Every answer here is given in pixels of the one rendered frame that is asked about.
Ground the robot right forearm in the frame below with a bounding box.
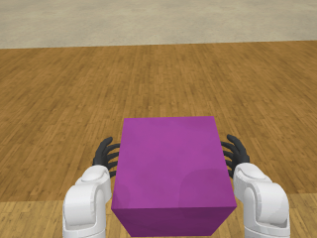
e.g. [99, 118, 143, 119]
[233, 163, 290, 238]

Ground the left robot hand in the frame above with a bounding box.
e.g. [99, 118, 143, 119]
[92, 137, 121, 178]

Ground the right robot hand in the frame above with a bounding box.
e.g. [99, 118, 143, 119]
[220, 134, 250, 179]

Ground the carton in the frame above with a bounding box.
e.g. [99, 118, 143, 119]
[111, 116, 237, 237]

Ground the robot left forearm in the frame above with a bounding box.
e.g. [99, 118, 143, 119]
[62, 165, 112, 238]

